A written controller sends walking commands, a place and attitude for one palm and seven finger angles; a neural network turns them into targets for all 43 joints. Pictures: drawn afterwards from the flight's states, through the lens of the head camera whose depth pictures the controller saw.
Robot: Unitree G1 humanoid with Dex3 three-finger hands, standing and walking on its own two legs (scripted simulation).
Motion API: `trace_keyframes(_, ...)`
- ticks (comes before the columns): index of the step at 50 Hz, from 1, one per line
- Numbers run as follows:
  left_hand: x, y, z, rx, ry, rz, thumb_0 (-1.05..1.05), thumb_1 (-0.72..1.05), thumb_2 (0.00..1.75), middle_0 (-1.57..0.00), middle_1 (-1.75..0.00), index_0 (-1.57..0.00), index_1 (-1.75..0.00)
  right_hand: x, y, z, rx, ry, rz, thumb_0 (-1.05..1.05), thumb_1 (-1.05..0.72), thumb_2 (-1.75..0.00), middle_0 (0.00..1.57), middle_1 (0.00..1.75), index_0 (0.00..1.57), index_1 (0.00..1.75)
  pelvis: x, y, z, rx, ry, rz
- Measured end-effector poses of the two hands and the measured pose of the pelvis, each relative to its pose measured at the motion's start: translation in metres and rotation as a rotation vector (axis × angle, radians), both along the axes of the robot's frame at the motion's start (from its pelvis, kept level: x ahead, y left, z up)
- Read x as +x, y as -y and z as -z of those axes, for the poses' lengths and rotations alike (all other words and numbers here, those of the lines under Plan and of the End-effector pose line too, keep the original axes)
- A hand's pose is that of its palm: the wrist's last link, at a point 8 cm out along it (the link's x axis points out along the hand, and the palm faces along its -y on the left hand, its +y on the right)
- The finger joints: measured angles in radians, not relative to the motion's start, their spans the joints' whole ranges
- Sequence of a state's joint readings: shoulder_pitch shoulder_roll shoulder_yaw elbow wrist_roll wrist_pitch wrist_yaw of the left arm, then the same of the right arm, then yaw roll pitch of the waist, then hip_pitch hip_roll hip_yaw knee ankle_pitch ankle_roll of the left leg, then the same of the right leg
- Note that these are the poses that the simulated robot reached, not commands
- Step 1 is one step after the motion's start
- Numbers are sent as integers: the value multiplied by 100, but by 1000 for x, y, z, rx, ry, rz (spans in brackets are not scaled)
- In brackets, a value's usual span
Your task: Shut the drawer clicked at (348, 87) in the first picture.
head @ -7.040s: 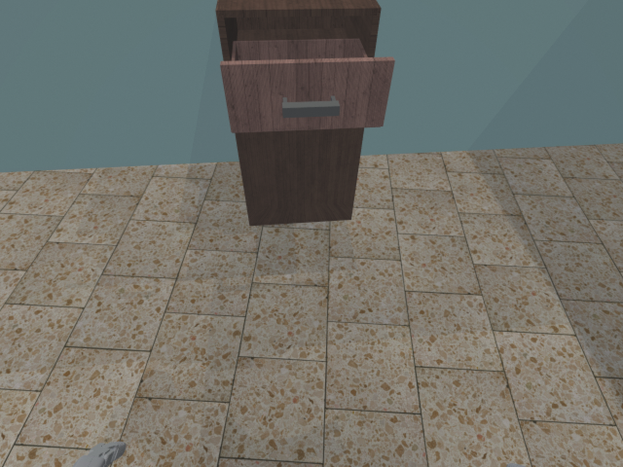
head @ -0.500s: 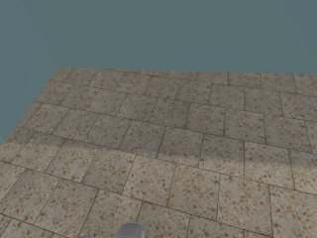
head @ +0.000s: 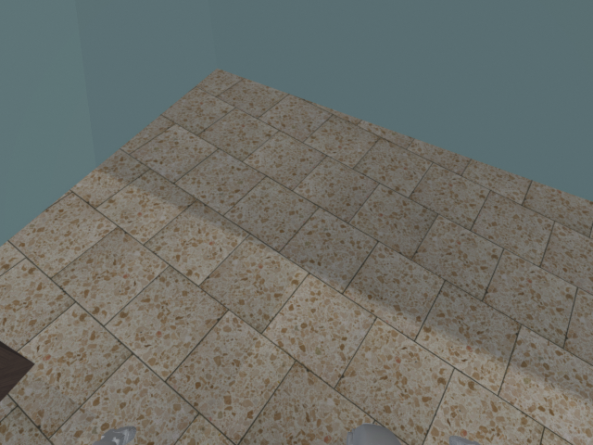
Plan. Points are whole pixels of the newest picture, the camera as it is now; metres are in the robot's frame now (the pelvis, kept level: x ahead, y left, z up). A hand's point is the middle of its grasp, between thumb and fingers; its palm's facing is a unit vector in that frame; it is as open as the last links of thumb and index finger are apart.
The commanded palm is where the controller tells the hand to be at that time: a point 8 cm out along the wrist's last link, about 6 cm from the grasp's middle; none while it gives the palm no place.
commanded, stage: turn to face it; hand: left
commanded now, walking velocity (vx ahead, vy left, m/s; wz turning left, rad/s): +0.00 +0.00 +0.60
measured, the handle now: out of the picture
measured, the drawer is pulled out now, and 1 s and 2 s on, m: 0.28 0.28 0.28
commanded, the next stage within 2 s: take the last steps up to it in 1.74 s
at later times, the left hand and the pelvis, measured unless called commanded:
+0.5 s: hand out of the picture +0.04 +0.16 -0.14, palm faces +0.32 -0.90 -0.28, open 7.4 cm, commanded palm none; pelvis +0.02 -0.05 +0.00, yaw +19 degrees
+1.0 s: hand out of the picture -0.04 +0.25 -0.16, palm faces +0.61 -0.76 -0.23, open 7.4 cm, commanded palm none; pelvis +0.01 +0.01 +0.00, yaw +36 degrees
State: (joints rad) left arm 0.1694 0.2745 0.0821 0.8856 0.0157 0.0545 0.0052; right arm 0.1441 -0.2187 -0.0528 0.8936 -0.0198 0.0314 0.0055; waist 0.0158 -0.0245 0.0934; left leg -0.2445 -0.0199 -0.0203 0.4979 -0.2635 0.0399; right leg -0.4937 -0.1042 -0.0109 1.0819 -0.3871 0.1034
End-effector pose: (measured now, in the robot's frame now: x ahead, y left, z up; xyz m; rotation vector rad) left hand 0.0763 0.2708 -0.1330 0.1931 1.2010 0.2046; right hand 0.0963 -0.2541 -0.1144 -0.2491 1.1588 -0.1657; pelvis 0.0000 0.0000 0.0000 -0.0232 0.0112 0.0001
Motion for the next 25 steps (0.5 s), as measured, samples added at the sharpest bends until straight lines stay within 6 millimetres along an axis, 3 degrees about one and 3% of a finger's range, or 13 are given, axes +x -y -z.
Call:
trace_keyframes(8,32,27,-16,22,113,-26,0,91,90,-20,-30,-20,-30,-6,15,21,45,-73,-29,0,-90,-89,20,30,20,30,7,23,4,18,-12,-98)
trace_keyframes(12,33,46,-21,53,164,-44,0,90,90,-20,-30,-20,-30,-3,34,41,70,-103,-44,0,-90,-89,20,30,20,30,11,41,12,29,-12,-148)
trace_keyframes(19,-12,65,-34,61,111,-154,0,90,90,-21,-30,-20,-30,23,46,37,79,-134,-130,1,-91,-89,20,30,20,30,18,53,0,63,7,-255)
trace_keyframes(25,-63,69,-25,38,37,-272,0,90,90,-21,-30,-20,-30,57,34,30,59,-138,-236,0,-91,-90,19,30,19,30,20,51,-2,65,12,-339)
